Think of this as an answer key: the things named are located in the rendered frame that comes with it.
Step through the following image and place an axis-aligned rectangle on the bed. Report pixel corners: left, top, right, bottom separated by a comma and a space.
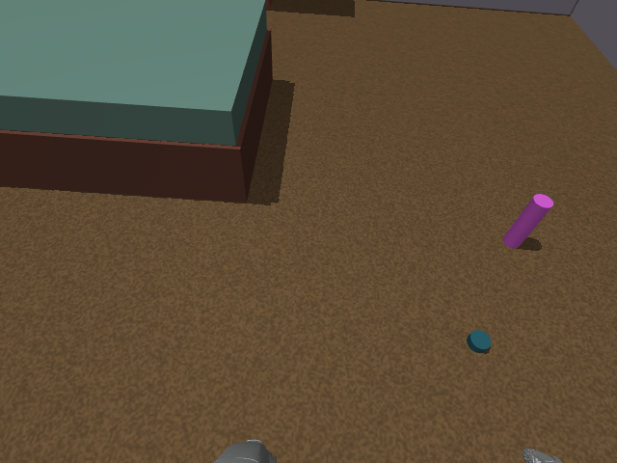
0, 0, 273, 203

